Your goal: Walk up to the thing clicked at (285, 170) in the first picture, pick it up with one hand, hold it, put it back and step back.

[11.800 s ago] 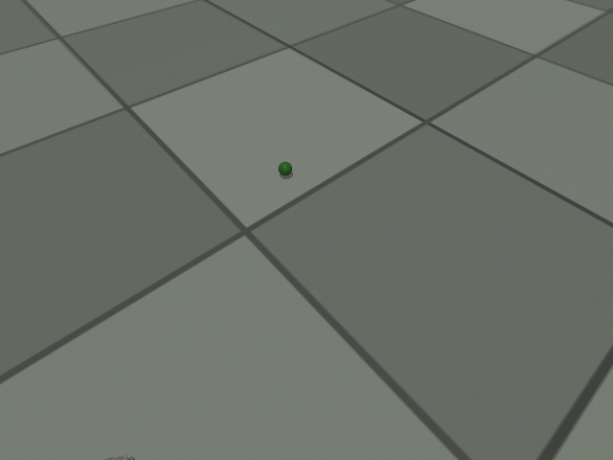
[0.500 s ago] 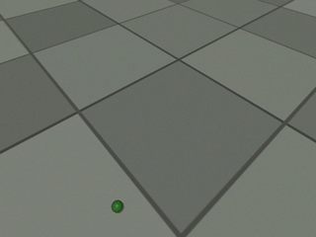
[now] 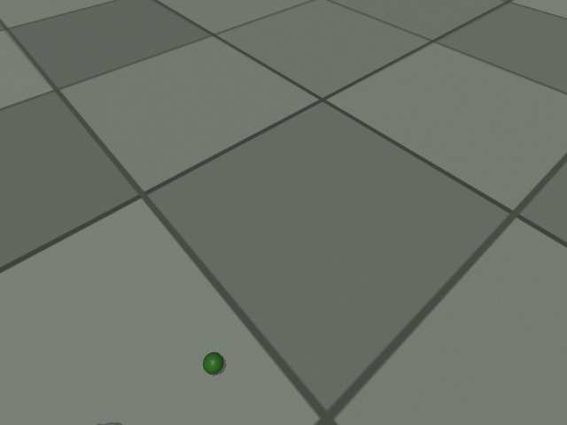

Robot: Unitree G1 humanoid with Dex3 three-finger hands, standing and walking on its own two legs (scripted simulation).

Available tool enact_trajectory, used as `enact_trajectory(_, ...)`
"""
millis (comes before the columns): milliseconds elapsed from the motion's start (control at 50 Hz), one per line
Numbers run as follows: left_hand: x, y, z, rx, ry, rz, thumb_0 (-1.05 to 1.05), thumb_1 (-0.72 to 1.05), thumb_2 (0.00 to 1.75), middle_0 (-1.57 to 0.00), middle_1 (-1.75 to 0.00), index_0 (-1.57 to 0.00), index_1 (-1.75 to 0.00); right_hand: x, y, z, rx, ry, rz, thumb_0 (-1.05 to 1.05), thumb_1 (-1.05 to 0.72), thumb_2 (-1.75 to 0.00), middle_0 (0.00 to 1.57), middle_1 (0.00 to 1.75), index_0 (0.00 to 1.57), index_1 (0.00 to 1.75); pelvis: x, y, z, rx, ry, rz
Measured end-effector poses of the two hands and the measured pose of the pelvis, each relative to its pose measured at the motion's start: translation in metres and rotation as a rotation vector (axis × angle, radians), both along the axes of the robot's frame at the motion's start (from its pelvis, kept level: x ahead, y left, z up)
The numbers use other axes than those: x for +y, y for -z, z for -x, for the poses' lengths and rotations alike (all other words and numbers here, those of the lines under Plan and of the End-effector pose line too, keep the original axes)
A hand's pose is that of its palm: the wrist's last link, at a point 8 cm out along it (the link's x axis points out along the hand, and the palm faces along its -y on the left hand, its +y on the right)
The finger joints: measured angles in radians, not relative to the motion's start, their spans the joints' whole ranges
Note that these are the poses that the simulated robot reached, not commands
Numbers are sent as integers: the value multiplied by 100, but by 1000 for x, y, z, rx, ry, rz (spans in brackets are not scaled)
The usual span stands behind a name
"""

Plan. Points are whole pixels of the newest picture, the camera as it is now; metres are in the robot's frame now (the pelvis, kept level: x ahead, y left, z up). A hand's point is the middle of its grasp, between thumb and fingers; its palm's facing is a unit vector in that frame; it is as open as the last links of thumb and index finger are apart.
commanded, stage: stand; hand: left
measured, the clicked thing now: (213, 363) +0.39 +0.25 -0.75
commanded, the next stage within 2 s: rise first in 2.00 s
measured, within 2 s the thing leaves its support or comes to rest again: neither
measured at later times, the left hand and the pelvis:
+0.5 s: hand out of the picture +0.05 +0.26 -0.16, palm faces -0.03 -0.94 -0.33, open 7.3 cm; pelvis -0.01 +0.01 +0.00, yaw +0 degrees
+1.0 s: hand out of the picture +0.05 +0.26 -0.16, palm faces -0.03 -0.94 -0.33, open 7.3 cm; pelvis -0.01 +0.01 +0.00, yaw +1 degrees
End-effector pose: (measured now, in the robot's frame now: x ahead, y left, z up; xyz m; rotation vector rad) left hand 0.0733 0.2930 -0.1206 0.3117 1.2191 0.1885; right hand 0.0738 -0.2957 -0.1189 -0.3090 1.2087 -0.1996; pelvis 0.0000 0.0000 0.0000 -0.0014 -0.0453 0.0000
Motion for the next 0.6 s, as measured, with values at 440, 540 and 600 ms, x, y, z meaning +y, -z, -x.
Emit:
enact_trajectory(440,6,4,29,34,-6,7,0,91,90,-21,-30,-20,-29,4,-1,22,32,-2,3,0,-90,-90,20,30,21,30,5,0,12,-3,-6,2)
enact_trajectory(540,8,4,32,36,-7,8,0,91,90,-21,-30,-20,-29,6,0,25,33,-3,4,0,-90,-90,20,30,21,30,7,0,13,-4,-7,1)
enact_trajectory(600,9,4,32,34,-6,7,0,91,90,-21,-30,-20,-29,7,0,25,32,-4,3,0,-90,-90,20,30,21,30,8,0,14,-4,-7,1)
